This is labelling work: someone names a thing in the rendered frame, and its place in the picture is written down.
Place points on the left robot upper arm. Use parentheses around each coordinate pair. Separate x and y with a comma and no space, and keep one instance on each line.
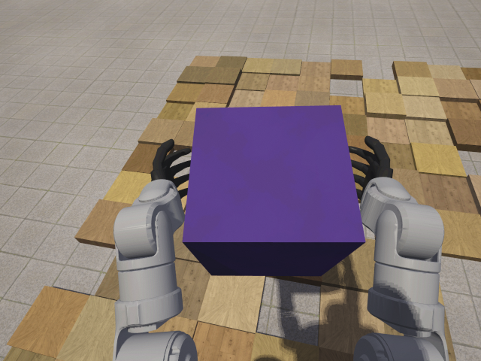
(158,346)

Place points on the robot left hand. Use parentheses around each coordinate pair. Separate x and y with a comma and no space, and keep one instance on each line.
(162,163)

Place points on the carton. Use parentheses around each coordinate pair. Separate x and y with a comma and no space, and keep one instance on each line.
(271,191)

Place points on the robot right hand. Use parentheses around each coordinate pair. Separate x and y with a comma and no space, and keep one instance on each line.
(379,163)

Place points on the right robot forearm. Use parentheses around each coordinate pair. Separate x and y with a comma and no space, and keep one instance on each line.
(407,255)

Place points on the right robot upper arm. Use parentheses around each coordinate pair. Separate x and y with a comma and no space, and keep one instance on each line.
(384,347)

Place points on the left robot forearm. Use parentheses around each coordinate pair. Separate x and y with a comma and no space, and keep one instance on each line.
(144,242)

